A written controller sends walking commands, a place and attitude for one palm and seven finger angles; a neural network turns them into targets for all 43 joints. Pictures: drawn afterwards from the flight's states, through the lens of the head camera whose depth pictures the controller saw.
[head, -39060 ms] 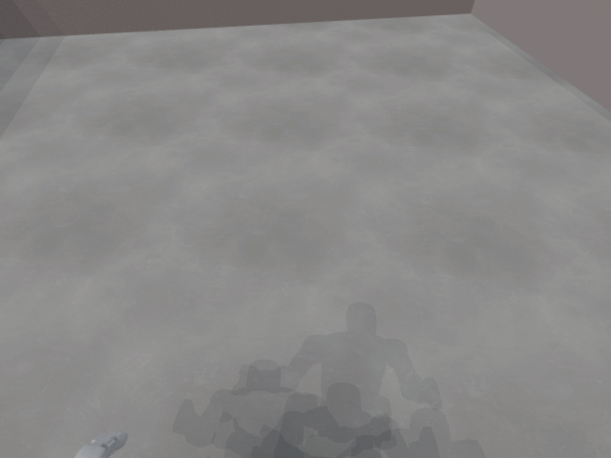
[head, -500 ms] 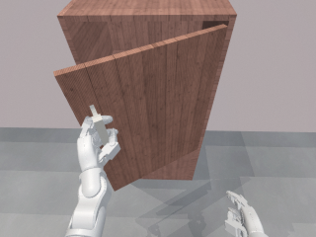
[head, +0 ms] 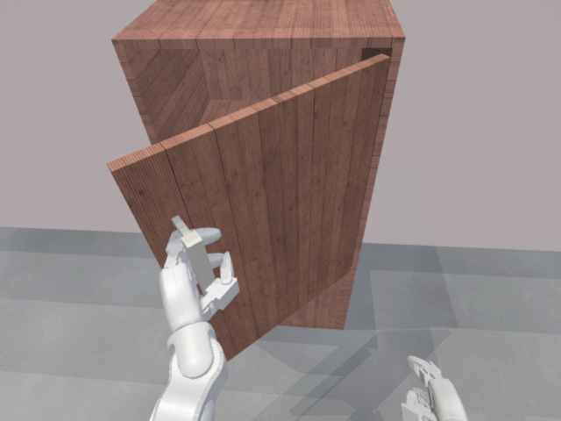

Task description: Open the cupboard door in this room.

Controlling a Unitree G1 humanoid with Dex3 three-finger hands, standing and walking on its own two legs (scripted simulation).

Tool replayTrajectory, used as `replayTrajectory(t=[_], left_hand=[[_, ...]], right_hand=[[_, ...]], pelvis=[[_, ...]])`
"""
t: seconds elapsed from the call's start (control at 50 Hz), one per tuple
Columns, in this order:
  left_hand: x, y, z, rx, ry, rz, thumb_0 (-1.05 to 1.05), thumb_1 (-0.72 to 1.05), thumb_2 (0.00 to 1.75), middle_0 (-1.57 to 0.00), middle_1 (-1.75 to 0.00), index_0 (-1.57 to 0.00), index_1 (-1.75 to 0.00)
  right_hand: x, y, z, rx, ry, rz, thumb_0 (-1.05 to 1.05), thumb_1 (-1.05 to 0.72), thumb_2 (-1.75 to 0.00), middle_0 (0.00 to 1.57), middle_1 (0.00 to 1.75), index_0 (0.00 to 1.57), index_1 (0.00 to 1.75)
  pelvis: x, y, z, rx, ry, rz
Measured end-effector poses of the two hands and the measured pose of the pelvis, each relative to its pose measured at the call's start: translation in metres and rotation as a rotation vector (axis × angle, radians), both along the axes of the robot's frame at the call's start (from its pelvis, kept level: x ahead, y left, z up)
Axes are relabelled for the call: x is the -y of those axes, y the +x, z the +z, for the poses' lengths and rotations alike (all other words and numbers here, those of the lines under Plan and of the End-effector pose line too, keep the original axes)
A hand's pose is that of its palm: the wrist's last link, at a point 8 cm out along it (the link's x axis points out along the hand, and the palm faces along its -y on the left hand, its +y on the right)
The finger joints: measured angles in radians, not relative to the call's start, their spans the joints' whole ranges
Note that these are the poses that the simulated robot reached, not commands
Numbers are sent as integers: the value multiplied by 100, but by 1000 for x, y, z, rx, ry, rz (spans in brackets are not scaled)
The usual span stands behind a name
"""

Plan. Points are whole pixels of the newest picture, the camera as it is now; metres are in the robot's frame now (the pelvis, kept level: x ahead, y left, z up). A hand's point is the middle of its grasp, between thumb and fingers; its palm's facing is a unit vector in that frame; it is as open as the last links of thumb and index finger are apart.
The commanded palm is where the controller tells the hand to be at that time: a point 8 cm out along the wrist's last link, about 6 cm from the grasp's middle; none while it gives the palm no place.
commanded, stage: open thumb and fingers to let go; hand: left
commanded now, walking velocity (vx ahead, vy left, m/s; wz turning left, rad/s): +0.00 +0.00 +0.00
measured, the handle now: (197, 262) +0.31 +0.14 +0.09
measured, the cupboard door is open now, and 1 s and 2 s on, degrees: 42 41 42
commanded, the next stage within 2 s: slide the hand sideways off the handle in 0.62 s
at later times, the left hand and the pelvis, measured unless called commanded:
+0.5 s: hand (223, 277) +0.28 +0.10 +0.10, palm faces +0.37 -0.93 +0.00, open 14.0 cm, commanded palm +0.24 +0.14 +0.09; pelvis -0.01 +0.02 +0.00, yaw +0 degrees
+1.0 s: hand (209, 296) +0.25 +0.11 +0.09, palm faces -0.14 -0.99 +0.00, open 15.9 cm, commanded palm +0.23 +0.15 +0.09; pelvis -0.02 +0.05 +0.00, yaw +0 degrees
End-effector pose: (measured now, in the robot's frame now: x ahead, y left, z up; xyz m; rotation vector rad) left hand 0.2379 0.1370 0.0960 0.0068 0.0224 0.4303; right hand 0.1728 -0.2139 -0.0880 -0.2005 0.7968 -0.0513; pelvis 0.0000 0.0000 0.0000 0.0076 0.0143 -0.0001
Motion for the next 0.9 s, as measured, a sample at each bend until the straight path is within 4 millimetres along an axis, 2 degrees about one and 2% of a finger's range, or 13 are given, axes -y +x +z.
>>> replayTrajectory(t=[0.18, 0.28, 0.38, 0.54, 0.76, 0.86, 0.9], left_hand=[[-2, 0, 0, 3, 1, -29, 1, 14, 57, -35, -127, -38, -127], [-2, 0, 0, 7, -4, -36, 1, -17, 44, -34, -123, -37, -123], [-3, 2, -1, 12, -8, -43, 0, -37, 36, -33, -115, -35, -115], [-7, 4, -1, 15, -4, -64, -1, -48, 31, -36, -90, -37, -89], [-15, 5, -1, 16, 9, -101, -1, -50, 30, -47, -69, -47, -69], [-30, 3, -3, 39, 118, -371, -1, -50, 30, -39, -55, -32, -55], [-33, 3, -2, 39, 108, -476, -1, -50, 30, -34, -49, -26, -49]], right_hand=[[2, -10, -1, 9, 5, -23, 1, -91, -90, 20, 30, 20, 30], [-4, -11, 1, 20, 8, -20, 1, -91, -90, 20, 30, 20, 30], [-13, -10, 3, 29, 8, -11, 1, -91, -90, 20, 30, 20, 30], [-30, -5, 7, 38, 11, 7, 1, -91, -90, 20, 30, 20, 30], [-51, -2, 9, 28, 11, 37, 1, -91, -90, 20, 30, 20, 30], [-55, -11, 7, 41, 9, 44, 1, -91, -90, 20, 30, 21, 30], [-57, -16, 6, 54, 15, 38, 1, -91, -90, 20, 30, 21, 30]], pelvis=[[-1, -4, 1, 2, 3, -4], [-6, -5, 1, 6, 1, -6], [-12, -7, 1, 9, -3, -6], [-24, -8, 0, 9, -7, -8], [-38, -13, -2, 17, -12, -4], [-42, -17, -4, 19, -10, -1], [-45, -18, -4, 25, -13, 1]])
